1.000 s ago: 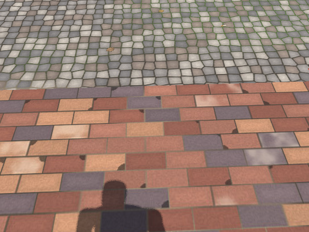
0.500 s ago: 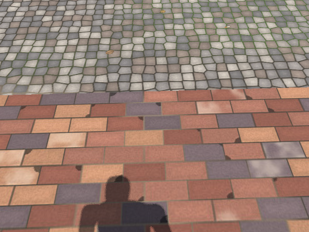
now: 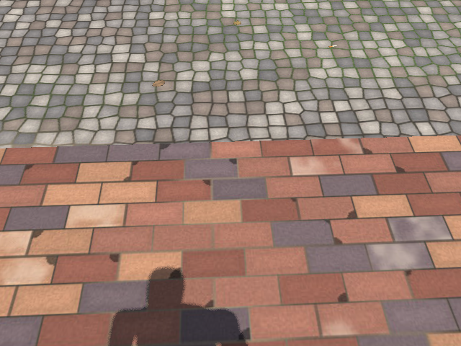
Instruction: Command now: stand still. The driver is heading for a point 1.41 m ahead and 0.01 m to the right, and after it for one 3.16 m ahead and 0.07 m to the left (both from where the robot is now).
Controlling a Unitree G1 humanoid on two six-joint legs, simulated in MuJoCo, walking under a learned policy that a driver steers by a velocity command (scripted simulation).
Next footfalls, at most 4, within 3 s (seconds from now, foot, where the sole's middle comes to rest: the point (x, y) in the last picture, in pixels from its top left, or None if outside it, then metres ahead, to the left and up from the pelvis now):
0.92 right None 0.21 -0.10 -0.77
1.26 left None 0.22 0.16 -0.77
1.60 right None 0.31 -0.06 -0.77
2.40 right None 0.37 -0.10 -0.77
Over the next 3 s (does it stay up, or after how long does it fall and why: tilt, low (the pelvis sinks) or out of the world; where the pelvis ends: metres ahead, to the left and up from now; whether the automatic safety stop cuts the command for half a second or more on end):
stays up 0.59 0.05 -0.01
